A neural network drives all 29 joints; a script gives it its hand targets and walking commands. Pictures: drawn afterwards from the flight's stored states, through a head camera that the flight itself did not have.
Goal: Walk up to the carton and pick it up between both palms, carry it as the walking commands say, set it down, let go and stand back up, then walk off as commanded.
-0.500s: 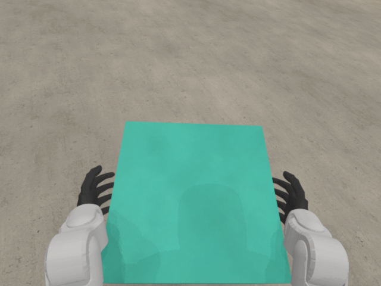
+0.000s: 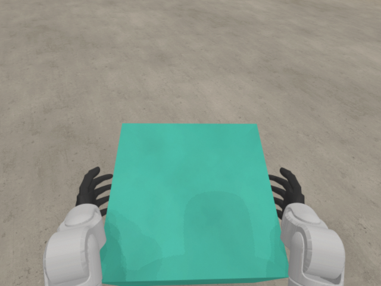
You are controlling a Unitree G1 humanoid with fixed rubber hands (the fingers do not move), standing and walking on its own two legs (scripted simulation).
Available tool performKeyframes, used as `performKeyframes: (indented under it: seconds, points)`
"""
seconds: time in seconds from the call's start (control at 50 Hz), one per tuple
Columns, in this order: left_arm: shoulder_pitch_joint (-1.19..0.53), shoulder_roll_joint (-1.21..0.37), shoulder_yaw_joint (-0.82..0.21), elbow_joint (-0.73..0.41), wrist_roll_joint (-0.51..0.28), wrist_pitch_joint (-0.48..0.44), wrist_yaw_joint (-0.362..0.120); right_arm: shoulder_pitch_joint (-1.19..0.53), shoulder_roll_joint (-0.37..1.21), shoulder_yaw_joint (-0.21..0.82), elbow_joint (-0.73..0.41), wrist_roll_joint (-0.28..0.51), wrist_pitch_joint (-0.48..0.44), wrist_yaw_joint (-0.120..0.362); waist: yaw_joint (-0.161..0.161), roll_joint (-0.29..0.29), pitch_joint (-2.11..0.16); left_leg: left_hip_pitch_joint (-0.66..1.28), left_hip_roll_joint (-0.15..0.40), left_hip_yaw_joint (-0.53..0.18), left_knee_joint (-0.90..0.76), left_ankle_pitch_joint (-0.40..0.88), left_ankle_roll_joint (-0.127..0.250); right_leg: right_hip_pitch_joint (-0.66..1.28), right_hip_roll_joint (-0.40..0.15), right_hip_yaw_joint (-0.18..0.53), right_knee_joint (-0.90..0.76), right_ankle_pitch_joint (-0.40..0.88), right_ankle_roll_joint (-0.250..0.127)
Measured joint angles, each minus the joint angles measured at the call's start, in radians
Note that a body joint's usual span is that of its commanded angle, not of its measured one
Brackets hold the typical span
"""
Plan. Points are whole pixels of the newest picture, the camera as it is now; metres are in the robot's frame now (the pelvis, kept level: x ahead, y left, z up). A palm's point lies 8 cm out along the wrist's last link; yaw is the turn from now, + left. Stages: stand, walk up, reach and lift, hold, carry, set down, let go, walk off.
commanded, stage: carry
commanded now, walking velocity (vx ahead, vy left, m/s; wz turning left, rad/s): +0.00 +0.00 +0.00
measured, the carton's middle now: (190, 205) +0.29 +0.00 +0.02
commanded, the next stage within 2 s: none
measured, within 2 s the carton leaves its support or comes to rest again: neither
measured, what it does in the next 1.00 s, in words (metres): stands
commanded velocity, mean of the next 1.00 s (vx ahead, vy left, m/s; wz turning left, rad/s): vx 0.00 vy -0.05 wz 0.00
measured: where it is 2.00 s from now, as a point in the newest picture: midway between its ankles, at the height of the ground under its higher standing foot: outside the picture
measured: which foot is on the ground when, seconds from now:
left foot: down 0.00-1.00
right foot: down 0.00-1.00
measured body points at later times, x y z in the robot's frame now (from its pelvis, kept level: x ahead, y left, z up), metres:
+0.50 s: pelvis +0.00 -0.01 +0.00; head -0.02 +0.00 +0.45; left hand +0.25 +0.18 +0.10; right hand +0.25 -0.19 +0.10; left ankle +0.06 +0.08 -0.74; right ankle +0.01 -0.13 -0.74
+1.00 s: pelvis +0.02 -0.02 +0.00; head +0.00 -0.02 +0.45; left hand +0.27 +0.16 +0.10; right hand +0.26 -0.21 +0.10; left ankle +0.06 +0.08 -0.74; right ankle +0.01 -0.13 -0.74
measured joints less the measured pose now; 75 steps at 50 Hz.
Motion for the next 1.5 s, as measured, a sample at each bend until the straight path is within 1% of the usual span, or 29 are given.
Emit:
performKeyframes:
  seconds: [0.12,0.4,0.9,1.02,1.28,1.38,1.5]
  points:
    - [-0.008,0.000,0.001,0.004,-0.001,0.000,0.001,-0.004,0.000,-0.002,0.002,-0.003,-0.003,0.002,0.004,0.001,0.000,-0.008,0.000,-0.004,-0.004,0.010,0.001,-0.007,0.000,-0.004,-0.002,0.007,-0.002]
    - [-0.014,0.000,0.003,0.005,0.003,-0.003,-0.001,-0.010,0.000,-0.003,0.004,0.001,-0.006,-0.002,-0.007,0.003,-0.002,-0.013,0.003,-0.009,-0.009,0.016,-0.001,-0.011,0.005,-0.009,-0.006,0.009,-0.009]
    - [-0.013,0.000,0.004,0.002,-0.001,-0.014,0.006,-0.016,0.000,-0.001,0.013,0.010,-0.019,-0.010,-0.011,-0.005,-0.009,-0.005,0.013,-0.012,0.009,-0.015,-0.017,-0.005,0.013,-0.009,0.015,-0.028,-0.021]
    - [-0.009,0.000,0.002,-0.018,-0.003,-0.007,0.007,-0.006,0.000,0.003,-0.007,0.014,-0.019,-0.011,-0.012,-0.010,-0.011,-0.019,0.032,-0.011,0.042,-0.034,-0.032,-0.024,0.027,-0.005,0.050,-0.050,-0.035]
    - [0.014,0.000,-0.010,-0.058,-0.015,0.001,0.013,0.011,0.000,0.007,-0.064,0.023,0.008,-0.023,-0.028,0.007,0.004,-0.060,0.094,-0.037,0.119,-0.064,-0.091,-0.053,0.079,-0.023,0.103,-0.086,-0.086]
    - [0.023,-0.001,-0.008,-0.063,-0.016,0.000,0.014,0.012,0.000,0.010,-0.059,0.027,0.007,-0.023,-0.032,-0.006,0.004,-0.073,0.098,-0.039,0.138,-0.069,-0.099,-0.074,0.080,-0.024,0.138,-0.103,-0.094]
    - [0.032,-0.001,-0.006,-0.063,-0.016,-0.001,0.013,0.014,0.000,0.011,-0.049,0.027,0.003,-0.019,-0.028,-0.015,0.010,-0.074,0.102,-0.038,0.136,-0.062,-0.102,-0.080,0.082,-0.024,0.146,-0.103,-0.098]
